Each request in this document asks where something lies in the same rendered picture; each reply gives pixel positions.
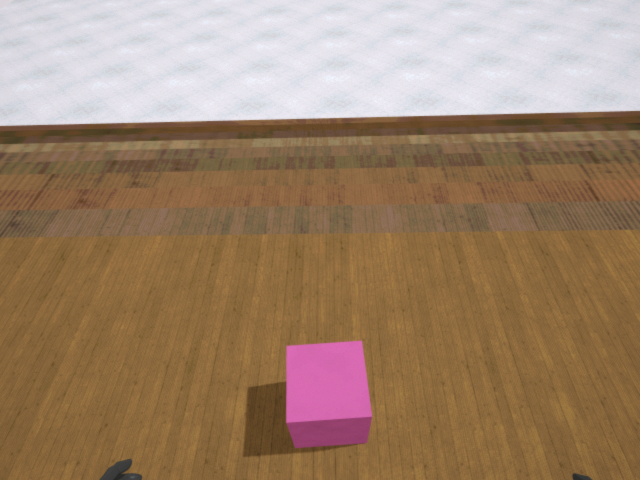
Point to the left robot hand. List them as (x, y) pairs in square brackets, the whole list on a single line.
[(115, 472)]

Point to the carton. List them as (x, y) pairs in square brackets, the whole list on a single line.
[(327, 395)]

